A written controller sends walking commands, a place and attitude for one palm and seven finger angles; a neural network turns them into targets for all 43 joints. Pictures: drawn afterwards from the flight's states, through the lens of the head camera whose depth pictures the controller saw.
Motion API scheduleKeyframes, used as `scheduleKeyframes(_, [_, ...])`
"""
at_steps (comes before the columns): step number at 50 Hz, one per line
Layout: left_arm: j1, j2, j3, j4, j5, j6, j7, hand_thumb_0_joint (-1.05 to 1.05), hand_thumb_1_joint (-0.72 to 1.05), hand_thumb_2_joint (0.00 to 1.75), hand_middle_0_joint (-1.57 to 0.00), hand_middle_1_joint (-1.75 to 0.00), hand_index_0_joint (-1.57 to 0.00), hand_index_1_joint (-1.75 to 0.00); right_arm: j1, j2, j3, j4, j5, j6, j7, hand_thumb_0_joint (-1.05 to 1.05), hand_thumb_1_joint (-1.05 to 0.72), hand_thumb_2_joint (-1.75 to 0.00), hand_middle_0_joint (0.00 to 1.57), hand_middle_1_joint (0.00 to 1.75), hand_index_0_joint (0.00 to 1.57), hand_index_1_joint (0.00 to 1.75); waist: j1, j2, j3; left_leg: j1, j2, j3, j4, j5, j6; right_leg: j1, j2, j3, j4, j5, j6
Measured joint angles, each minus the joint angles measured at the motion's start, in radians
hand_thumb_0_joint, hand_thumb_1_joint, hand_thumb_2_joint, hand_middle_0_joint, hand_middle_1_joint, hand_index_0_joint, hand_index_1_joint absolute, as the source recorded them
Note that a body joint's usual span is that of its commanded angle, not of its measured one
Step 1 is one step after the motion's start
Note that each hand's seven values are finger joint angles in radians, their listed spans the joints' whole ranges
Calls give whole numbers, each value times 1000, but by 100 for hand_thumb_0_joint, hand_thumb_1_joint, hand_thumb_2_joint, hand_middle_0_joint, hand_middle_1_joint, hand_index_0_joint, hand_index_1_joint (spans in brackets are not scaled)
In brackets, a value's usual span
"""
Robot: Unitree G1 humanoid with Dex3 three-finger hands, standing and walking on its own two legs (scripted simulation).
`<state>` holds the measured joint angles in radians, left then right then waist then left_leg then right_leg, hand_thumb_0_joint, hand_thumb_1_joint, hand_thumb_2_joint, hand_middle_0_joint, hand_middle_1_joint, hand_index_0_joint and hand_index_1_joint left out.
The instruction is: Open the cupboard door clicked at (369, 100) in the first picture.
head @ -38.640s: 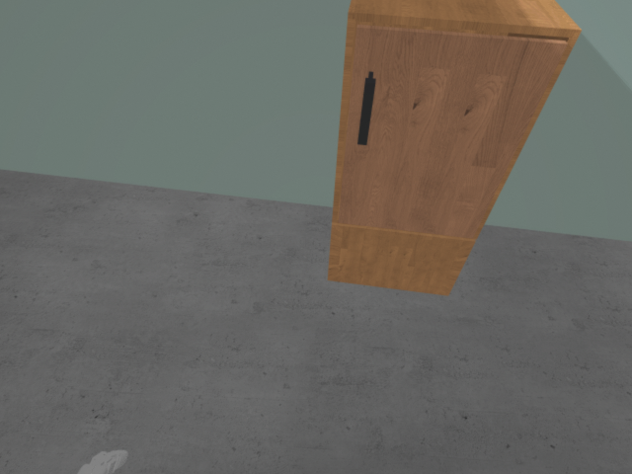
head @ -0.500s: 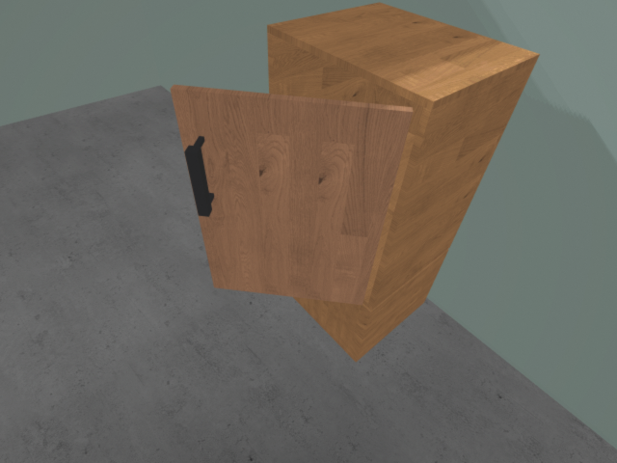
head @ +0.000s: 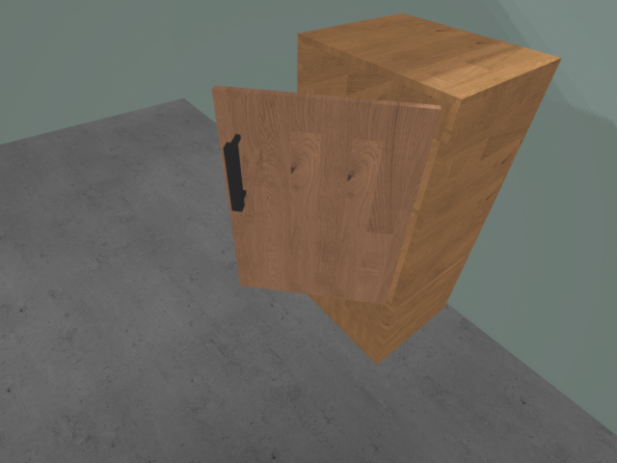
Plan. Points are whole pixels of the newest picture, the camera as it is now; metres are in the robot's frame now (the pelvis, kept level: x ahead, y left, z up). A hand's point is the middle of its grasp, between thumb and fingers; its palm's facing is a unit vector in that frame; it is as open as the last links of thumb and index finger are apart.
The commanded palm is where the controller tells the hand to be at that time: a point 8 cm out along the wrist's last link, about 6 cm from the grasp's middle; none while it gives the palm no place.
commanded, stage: come to a stop and stand still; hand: left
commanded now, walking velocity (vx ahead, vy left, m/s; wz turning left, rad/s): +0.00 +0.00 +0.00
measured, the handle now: (237, 173) +0.67 +0.22 +0.02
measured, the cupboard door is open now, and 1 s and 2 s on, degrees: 43 43 43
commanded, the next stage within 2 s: look again from close up in 0.06 s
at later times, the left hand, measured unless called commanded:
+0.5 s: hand out of the picture -0.02 +0.20 -0.17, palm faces +0.01 -0.98 -0.18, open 7.4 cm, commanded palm none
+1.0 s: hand out of the picture -0.11 +0.16 -0.16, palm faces +0.07 -0.99 -0.14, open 7.4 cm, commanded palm none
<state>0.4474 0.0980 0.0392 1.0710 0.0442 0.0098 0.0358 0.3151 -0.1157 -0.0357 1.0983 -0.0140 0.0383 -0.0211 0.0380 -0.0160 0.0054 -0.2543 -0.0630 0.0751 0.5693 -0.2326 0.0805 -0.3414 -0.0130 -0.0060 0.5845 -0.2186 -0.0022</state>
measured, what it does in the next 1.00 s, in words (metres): steps on the spot: left foot, then right foot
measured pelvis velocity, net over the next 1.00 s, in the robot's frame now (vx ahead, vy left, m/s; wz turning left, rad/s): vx -0.04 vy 0.01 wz -0.01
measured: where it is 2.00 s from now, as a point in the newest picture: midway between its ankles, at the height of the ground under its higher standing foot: outside the picture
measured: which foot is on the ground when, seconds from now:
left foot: down 0.00-0.06, up 0.08-0.18, down 0.20-1.00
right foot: down 0.00-0.20, up 0.22-0.40, down 0.42-1.00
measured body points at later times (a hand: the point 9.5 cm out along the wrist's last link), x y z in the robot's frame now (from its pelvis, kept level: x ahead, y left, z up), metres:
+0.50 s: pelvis -0.04 +0.03 +0.01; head -0.03 +0.05 +0.46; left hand -0.02 +0.25 -0.15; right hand -0.07 -0.17 -0.14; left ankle -0.02 +0.09 -0.73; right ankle -0.02 -0.13 -0.73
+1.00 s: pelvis -0.04 +0.01 +0.01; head -0.05 +0.02 +0.46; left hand -0.11 +0.21 -0.15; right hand -0.05 -0.22 -0.14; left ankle -0.02 +0.09 -0.72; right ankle -0.02 -0.13 -0.72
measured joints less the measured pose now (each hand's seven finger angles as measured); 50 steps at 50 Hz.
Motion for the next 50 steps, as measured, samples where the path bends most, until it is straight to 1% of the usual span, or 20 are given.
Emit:
scheduleKeyframes(3, [20, -2, -5, 10, -3, -4, 6, 1, 91, 90, -19, -30, -20, -29, -33, -19, -5, -20, -1, 5, -5, 1, -92, -90, 21, 30, 20, 30, -6, 15, -5, -29, 2, -13, 32, -55, -21, -1, 5, -5, -28, 30, -8])
scheduleKeyframes(5, [15, -3, -3, 20, -8, 9, 12, 1, 91, 90, -19, -30, -20, -29, -42, -30, -14, -35, 1, 5, -3, 2, -92, -90, 21, 30, 20, 30, -19, 19, -9, -66, 10, -26, 123, -101, -40, -2, 7, -19, -61, 39, -12])
scheduleKeyframes(7, [-3, 4, 6, 26, -10, 25, 18, 1, 90, 90, -20, -30, -20, -29, -38, -34, -20, -44, 0, -5, -2, 1, -93, -90, 20, 30, 20, 30, -30, 7, -14, -62, 21, -27, 190, -121, -45, -3, 5, -24, -102, 87, -11])
scheduleKeyframes(8, [-14, 9, 10, 24, -11, 30, 19, 1, 90, 90, -20, -30, -20, -29, -30, -33, -20, -45, 0, -13, -2, 1, -92, -90, 20, 30, 20, 30, -33, -2, -16, -33, 28, -23, 162, -130, -46, -7, 4, -24, -114, 108, -8])
scheduleKeyframes(9, [-25, 14, 12, 19, -11, 32, 18, 1, 90, 90, -20, -30, -20, -29, -18, -34, -20, -46, 1, -21, -1, 1, -92, -90, 20, 30, 20, 30, -35, -7, -18, 11, 35, -23, 89, -136, -46, -19, 5, -23, -112, 113, -4])
scheduleKeyframes(10, [-42, 20, 14, 12, -12, 31, 16, 1, 90, 90, -20, -30, -20, -29, -8, -33, -19, -43, 0, -28, -2, 1, -92, -90, 20, 30, 20, 30, -37, -14, -16, 36, 34, -22, 22, -121, -28, -35, 3, -20, -95, 97, -1])
scheduleKeyframes(11, [-62, 28, 15, 5, -15, 31, 14, 1, 90, 90, -20, -30, -20, -29, 0, -27, -17, -35, -4, -31, -5, 1, -92, -90, 20, 30, 20, 30, -36, -30, -7, 41, 22, -13, 1, -97, -11, -47, -3, -4, -72, 54, 1])
scheduleKeyframes(13, [-91, 36, 17, -11, -15, 26, 6, 1, 90, 90, -20, -30, -20, -29, 25, -20, -11, -21, -9, -32, -10, 1, -92, -90, 20, 30, 20, 30, -31, -36, 1, 53, 14, -2, -33, -61, 5, -67, -2, 7, 17, -17, 3])
scheduleKeyframes(16, [-113, 43, 17, -33, -11, 16, -1, 1, 91, 90, -20, -30, -20, -29, 58, -12, 0, 10, -8, -27, -12, 1, -91, -90, 20, 30, 20, 30, -32, -19, -16, 67, 13, -5, -100, -18, 13, -64, 2, 15, 168, -66, 4])
scheduleKeyframes(17, [-117, 45, 16, -40, -13, 11, -1, 1, 91, 90, -20, -30, -20, -29, 64, -8, 4, 18, -9, -25, -12, 1, -91, -90, 20, 30, 20, 30, -33, -15, -19, 69, 13, -8, -116, -7, 14, -39, -2, 13, 161, -81, 5])
scheduleKeyframes(19, [-125, 51, 12, -48, -17, -3, 1, 1, 91, 90, -19, -30, -20, -29, 67, 2, 13, 27, -10, -27, -13, 1, -91, -90, 20, 30, 20, 30, -36, -14, -19, 66, 13, -6, -130, 3, 14, 39, -13, 8, 50, -79, 8])
scheduleKeyframes(21, [-132, 60, 6, -48, -23, -16, 5, 1, 91, 90, -19, -30, -20, -29, 62, 16, 21, 29, -6, -36, -16, 1, -91, -90, 20, 30, 20, 30, -39, -32, -12, 52, 3, 12, -118, -1, 13, 118, -30, 32, -94, 7, 2])
scheduleKeyframes(22, [-139, 61, 3, -40, -26, -19, 10, 1, 91, 90, -19, -30, -20, -29, 51, 22, 24, 31, -3, -41, -17, 1, -91, -90, 20, 30, 20, 30, -37, -37, -5, 43, 2, 26, -109, -6, 12, 134, -35, 44, -134, -6, 25])
scheduleKeyframes(23, [-149, 58, 0, -28, -26, -17, 14, 1, 91, 90, -19, -30, -20, -29, 36, 23, 25, 33, 0, -44, -17, 1, -91, -90, 20, 30, 20, 30, -41, -28, 9, 43, 10, 33, -107, -6, 11, 135, -28, 50, -145, -6, 43])
scheduleKeyframes(24, [-157, 55, -5, -21, -26, -12, 16, 1, 91, 90, -19, -30, -20, -29, 27, 25, 25, 31, 2, -49, -17, 1, -91, -90, 20, 30, 20, 30, -51, -19, 21, 48, 14, 34, -114, 0, 12, 138, -23, 51, -150, 2, 48])
scheduleKeyframes(27, [-164, 54, -13, -10, -24, -8, 13, 1, 92, 90, -19, -30, -20, -29, 15, 34, 25, 29, 3, -56, -13, 1, -91, -90, 20, 30, 20, 30, -67, -8, 39, 58, 12, 30, -135, 20, 12, 144, -25, 47, -160, 21, 49])
scheduleKeyframes(33, [-145, 44, -21, -4, -19, -4, 9, 1, 91, 90, -19, -30, -20, -29, 4, 33, 20, 43, 3, -41, -3, 1, -90, -90, 21, 30, 20, 30, -54, -5, 31, 65, 5, 25, -155, 37, 10, 145, -32, 42, -160, 27, 49])
scheduleKeyframes(43, [-66, 15, -30, 21, -11, -13, 5, 1, 91, 90, -19, -30, -20, -29, -29, -14, 5, 33, 3, -34, -1, 1, -91, -90, 21, 30, 20, 30, -33, -2, 22, 50, 12, 17, -156, 48, -3, 128, -24, 35, -154, 31, 39])
scheduleKeyframes(48, [-15, 8, -23, 31, -5, -12, -5, 1, 91, 90, -20, -30, -20, -29, -20, -33, 0, 25, -3, -26, 3, 1, -91, -90, 20, 30, 20, 30, -20, 4, 2, 37, 26, 14, -113, -28, -13, 120, -8, 36, -124, -43, 18])
scheduleKeyframes(50, [5, 6, -19, 29, -7, -17, -8, 1, 90, 90, -20, -30, -20, -29, -15, -38, 1, 19, -3, -26, 4, 1, -91, -90, 20, 30, 20, 30, -15, 5, -1, 26, 32, 12, -83, -63, -20, 119, 0, 39, -122, -39, 13])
